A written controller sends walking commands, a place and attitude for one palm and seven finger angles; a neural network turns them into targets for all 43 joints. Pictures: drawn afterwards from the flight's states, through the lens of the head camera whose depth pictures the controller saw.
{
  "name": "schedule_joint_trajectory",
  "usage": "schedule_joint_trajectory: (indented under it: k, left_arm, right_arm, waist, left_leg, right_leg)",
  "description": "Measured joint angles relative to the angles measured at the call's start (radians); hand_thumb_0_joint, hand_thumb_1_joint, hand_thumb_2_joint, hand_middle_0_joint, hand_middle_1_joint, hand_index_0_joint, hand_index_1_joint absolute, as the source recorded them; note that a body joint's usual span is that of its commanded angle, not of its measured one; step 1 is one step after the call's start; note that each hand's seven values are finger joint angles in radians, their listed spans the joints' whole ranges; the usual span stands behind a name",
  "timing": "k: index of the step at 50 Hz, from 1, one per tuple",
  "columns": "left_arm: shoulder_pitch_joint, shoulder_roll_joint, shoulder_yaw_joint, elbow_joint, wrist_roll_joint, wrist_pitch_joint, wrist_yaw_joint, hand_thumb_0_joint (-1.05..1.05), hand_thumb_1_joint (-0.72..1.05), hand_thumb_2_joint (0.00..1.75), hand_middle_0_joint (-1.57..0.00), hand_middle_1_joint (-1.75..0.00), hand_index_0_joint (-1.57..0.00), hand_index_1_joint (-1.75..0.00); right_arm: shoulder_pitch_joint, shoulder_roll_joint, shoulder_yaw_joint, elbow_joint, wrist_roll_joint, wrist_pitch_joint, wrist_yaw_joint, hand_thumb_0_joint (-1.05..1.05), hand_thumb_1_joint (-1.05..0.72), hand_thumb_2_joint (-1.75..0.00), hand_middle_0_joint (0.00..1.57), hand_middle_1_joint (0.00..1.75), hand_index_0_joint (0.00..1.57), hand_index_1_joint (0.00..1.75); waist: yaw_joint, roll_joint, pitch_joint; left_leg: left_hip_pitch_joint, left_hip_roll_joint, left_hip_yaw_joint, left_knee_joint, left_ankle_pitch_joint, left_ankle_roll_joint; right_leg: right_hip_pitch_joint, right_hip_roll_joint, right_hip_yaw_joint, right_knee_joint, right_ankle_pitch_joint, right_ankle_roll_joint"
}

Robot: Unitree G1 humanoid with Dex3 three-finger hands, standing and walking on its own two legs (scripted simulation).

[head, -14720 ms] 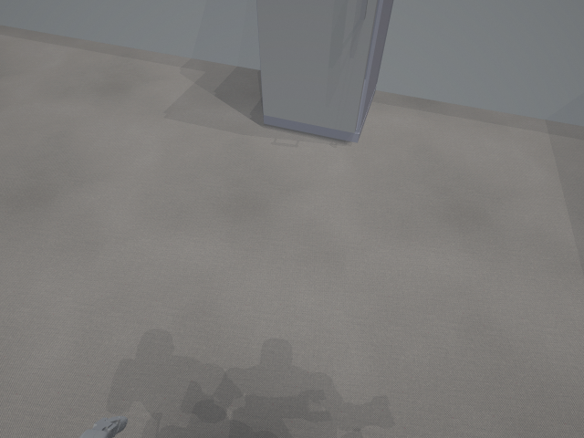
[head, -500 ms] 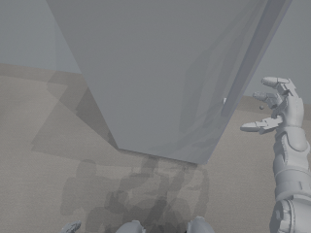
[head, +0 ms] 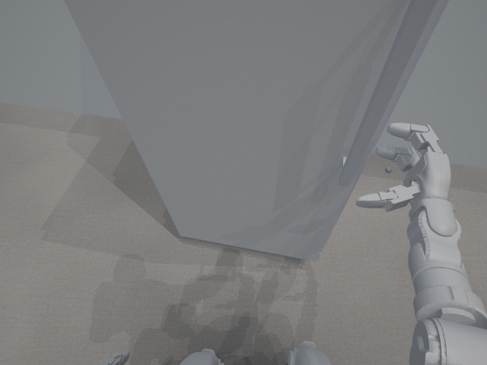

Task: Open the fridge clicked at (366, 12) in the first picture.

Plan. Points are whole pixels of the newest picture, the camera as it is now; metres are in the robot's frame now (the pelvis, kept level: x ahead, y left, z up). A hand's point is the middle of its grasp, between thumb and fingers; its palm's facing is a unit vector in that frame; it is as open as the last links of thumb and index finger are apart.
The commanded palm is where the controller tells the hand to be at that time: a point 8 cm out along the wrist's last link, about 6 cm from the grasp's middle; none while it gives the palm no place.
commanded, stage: feel for the door with the fingertips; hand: right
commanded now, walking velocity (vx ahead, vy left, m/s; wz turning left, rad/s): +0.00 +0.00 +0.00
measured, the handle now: (372, 105) +0.50 -0.14 +0.15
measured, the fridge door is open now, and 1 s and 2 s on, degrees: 0 0 0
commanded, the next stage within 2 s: slide the fingers in behind the handle in 0.72 s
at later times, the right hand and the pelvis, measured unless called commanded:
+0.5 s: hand (373, 160) +0.44 -0.16 +0.08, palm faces +0.12 +0.99 -0.01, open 14.0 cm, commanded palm +0.42 -0.20 +0.08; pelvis +0.00 +0.01 +0.00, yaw +0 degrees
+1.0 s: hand (373, 156) +0.46 -0.16 +0.08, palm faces +0.10 +1.00 +0.00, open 13.8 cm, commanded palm +0.43 -0.20 +0.08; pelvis -0.01 +0.01 +0.00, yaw +0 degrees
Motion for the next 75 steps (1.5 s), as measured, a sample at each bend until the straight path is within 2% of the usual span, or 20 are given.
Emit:
schedule_joint_trajectory:
  k: [8, 16, 22, 29, 43, 60, 67, 75]
  left_arm:
    - [-0.009, -0.003, 0.004, 0.004, 0.009, -0.009, -0.012, 0.00, 0.90, 0.90, -0.21, -0.30, -0.20, -0.30]
    - [-0.006, -0.005, 0.004, 0.001, 0.015, -0.004, -0.019, 0.00, 0.90, 0.90, -0.21, -0.30, -0.20, -0.30]
    - [-0.003, -0.005, 0.000, 0.006, 0.014, 0.002, -0.009, 0.00, 0.90, 0.90, -0.21, -0.30, -0.20, -0.30]
    - [0.009, 0.009, 0.009, 0.025, 0.009, 0.006, -0.003, 0.00, 0.90, 0.90, -0.21, -0.30, -0.20, -0.30]
    - [0.015, 0.009, 0.013, 0.027, 0.013, 0.017, -0.003, 0.00, 0.90, 0.90, -0.20, -0.30, -0.20, -0.30]
    - [0.013, -0.003, 0.005, 0.011, 0.016, 0.024, -0.015, 0.00, 0.90, 0.90, -0.21, -0.30, -0.20, -0.30]
    - [0.007, -0.003, 0.008, 0.008, 0.016, 0.021, -0.016, 0.00, 0.90, 0.90, -0.21, -0.30, -0.20, -0.30]
    - [-0.003, -0.004, 0.009, 0.014, 0.021, 0.015, -0.019, 0.00, 0.90, 0.90, -0.21, -0.30, -0.20, -0.30]
  right_arm:
    - [-0.017, 0.045, 0.036, 0.000, -0.031, -0.023, -0.064, -0.02, 0.51, -0.30, 0.30, 1.20, 0.30, 1.20]
    - [-0.012, 0.063, 0.030, -0.001, -0.054, -0.032, -0.105, -0.02, 0.50, -0.30, 0.30, 1.20, 0.30, 1.20]
    - [-0.047, 0.025, -0.007, 0.059, -0.053, -0.038, -0.094, -0.02, 0.50, -0.30, 0.30, 1.20, 0.31, 1.20]
    - [-0.096, -0.013, -0.004, 0.118, -0.033, -0.051, -0.049, -0.02, 0.51, -0.30, 0.30, 1.20, 0.30, 1.20]
    - [-0.125, -0.019, -0.024, 0.146, -0.043, -0.065, -0.043, -0.02, 0.51, -0.30, 0.35, 1.24, 0.34, 1.22]
    - [-0.119, 0.008, 0.005, 0.130, -0.042, -0.050, -0.066, -0.02, 0.51, -0.30, 0.33, 1.22, 0.32, 1.21]
    - [-0.076, 0.038, 0.015, 0.083, -0.050, -0.058, -0.094, -0.02, 0.51, -0.30, 0.31, 1.21, 0.31, 1.20]
    - [-0.093, 0.051, 0.030, 0.090, -0.059, -0.054, -0.120, -0.02, 0.51, -0.30, 0.31, 1.21, 0.31, 1.20]
  waist:
    - [0.005, -0.001, 0.001]
    - [0.011, -0.005, -0.004]
    - [0.018, -0.001, 0.002]
    - [0.017, -0.002, 0.003]
    - [0.025, -0.001, -0.002]
    - [0.020, -0.003, -0.002]
    - [0.021, 0.000, -0.002]
    - [0.020, -0.003, -0.001]
  left_leg:
    - [-0.010, 0.001, 0.001, 0.014, -0.004, 0.003]
    - [-0.009, -0.003, -0.008, 0.020, -0.005, 0.009]
    - [-0.013, -0.007, -0.004, 0.021, -0.004, 0.016]
    - [-0.029, -0.009, 0.007, 0.027, -0.005, 0.021]
    - [-0.050, -0.010, 0.008, 0.037, -0.010, 0.019]
    - [-0.047, -0.006, 0.003, 0.026, -0.002, 0.010]
    - [-0.037, -0.005, -0.003, 0.024, -0.005, 0.007]
    - [-0.036, -0.003, -0.003, 0.026, -0.009, 0.006]
  right_leg:
    - [-0.007, 0.001, 0.001, 0.006, 0.001, 0.003]
    - [0.005, -0.004, -0.007, -0.002, 0.003, 0.009]
    - [0.004, -0.007, -0.002, -0.008, 0.011, 0.016]
    - [-0.016, -0.007, 0.011, -0.002, 0.013, 0.021]
    - [-0.042, -0.008, 0.013, 0.015, 0.005, 0.019]
    - [-0.041, -0.003, 0.008, 0.011, 0.008, 0.010]
    - [-0.029, -0.003, 0.002, 0.011, 0.002, 0.007]
    - [-0.030, 0.000, 0.003, 0.013, -0.002, 0.007]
